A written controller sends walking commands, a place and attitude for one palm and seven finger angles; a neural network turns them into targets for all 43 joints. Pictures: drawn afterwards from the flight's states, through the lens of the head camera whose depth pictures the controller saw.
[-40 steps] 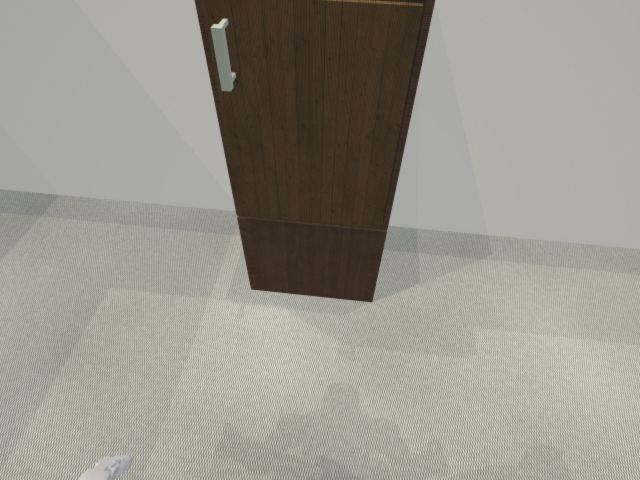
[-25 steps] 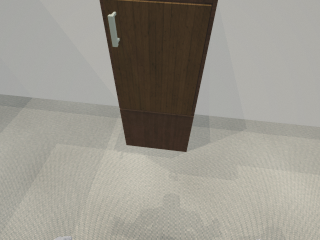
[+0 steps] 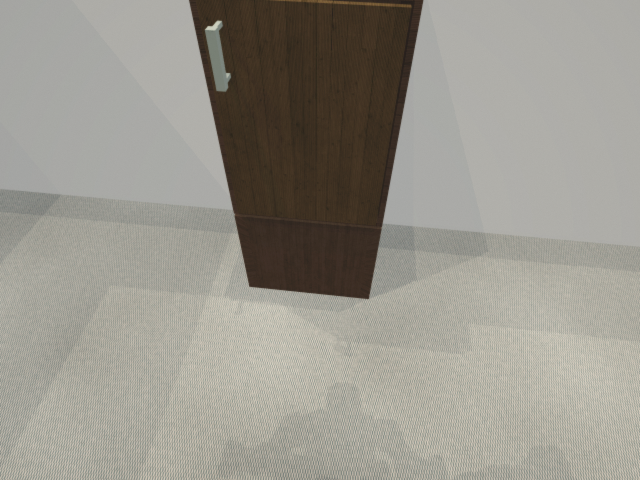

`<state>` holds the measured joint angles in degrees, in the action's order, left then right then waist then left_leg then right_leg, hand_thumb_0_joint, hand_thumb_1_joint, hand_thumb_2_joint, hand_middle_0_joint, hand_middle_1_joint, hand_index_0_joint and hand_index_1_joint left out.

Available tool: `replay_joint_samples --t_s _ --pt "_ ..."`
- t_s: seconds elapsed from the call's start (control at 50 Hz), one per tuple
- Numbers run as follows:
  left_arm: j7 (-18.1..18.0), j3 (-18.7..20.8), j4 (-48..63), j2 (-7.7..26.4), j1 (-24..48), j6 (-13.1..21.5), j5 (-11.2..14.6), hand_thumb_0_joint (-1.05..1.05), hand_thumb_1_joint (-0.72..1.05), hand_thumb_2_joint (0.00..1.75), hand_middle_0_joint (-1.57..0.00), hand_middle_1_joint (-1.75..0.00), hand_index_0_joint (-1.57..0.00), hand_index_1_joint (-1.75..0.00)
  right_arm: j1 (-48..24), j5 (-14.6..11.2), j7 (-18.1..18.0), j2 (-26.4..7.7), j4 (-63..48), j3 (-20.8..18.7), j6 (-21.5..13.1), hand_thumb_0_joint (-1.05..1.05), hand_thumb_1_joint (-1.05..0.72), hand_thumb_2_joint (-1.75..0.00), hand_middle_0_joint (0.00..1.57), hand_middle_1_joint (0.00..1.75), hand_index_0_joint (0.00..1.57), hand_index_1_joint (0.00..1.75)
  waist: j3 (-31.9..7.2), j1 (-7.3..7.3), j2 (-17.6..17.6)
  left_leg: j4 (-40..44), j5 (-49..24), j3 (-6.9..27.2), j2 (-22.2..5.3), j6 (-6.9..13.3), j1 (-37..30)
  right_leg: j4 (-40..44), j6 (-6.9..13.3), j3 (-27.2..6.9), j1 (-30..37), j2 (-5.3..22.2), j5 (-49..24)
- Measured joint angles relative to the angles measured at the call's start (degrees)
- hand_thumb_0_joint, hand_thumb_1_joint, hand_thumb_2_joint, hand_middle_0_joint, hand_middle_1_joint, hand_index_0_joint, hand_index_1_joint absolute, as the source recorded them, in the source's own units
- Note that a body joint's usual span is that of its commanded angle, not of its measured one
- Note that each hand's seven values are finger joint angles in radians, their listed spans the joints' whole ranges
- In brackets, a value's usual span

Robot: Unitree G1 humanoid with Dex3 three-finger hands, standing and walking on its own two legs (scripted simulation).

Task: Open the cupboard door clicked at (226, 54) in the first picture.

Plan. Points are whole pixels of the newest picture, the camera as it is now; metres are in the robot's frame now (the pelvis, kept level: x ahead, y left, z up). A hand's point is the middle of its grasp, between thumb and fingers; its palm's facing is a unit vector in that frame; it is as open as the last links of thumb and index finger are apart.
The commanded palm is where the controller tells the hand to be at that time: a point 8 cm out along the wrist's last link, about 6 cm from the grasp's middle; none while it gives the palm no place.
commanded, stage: stand and wait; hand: left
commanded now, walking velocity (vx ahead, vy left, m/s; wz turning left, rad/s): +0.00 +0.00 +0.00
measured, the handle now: (220, 56) +0.88 +0.26 +0.14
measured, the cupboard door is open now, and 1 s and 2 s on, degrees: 0 0 0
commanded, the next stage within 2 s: look at it before walking up in 0.02 s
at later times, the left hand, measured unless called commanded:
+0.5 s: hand out of the picture +0.08 +0.24 -0.15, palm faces -0.03 -0.94 -0.33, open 7.4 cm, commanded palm none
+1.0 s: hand out of the picture +0.06 +0.23 -0.17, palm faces +0.04 -0.97 -0.24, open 7.4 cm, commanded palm none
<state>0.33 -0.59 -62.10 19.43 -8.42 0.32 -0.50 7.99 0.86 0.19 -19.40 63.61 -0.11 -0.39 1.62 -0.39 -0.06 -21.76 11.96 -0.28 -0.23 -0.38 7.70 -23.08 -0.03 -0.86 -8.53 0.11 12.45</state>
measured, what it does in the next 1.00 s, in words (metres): stands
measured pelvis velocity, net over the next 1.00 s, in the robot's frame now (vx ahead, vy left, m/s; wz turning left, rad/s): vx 0.04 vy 0.01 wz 0.02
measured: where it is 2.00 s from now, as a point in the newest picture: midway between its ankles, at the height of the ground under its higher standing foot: (295, 457)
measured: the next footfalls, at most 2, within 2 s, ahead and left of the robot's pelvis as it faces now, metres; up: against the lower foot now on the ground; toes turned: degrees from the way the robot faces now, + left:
right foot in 1.56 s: +0.37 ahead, -0.04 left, +0.00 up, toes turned -9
left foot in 1.96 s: +0.40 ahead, +0.20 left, +0.00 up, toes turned +3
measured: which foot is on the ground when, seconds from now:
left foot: down 0.00-1.00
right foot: down 0.00-1.00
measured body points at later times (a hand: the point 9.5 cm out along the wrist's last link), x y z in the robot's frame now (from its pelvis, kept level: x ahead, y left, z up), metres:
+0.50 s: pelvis +0.00 +0.00 +0.00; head +0.01 -0.01 +0.45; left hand +0.08 +0.29 -0.13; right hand +0.08 -0.30 -0.13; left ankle +0.00 +0.12 -0.74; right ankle +0.00 -0.12 -0.74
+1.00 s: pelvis +0.04 +0.01 +0.00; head +0.02 +0.02 +0.45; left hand +0.06 +0.28 -0.15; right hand +0.07 -0.26 -0.15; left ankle +0.01 +0.12 -0.73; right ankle +0.00 -0.12 -0.74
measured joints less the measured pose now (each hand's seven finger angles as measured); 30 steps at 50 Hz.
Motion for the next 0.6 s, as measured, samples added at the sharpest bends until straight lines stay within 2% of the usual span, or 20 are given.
replay_joint_samples --t_s 0.6 --pt "0.06 0.16 -0.3 -0.08 0.44 0.2 -0.07 0.0 0.91 0.9 -0.21 -0.3 -0.2 -0.3 -0.89 -0.05 -0.09 -0.16 0.17 0.16 -0.22 0.01 -0.9 -0.89 0.21 0.3 0.2 0.3 0.29 0.14 0.0 1.63 -0.56 0.17 -0.45 -0.42 -0.64 1.65 0.37 0.17 0.66 -0.43 -0.57"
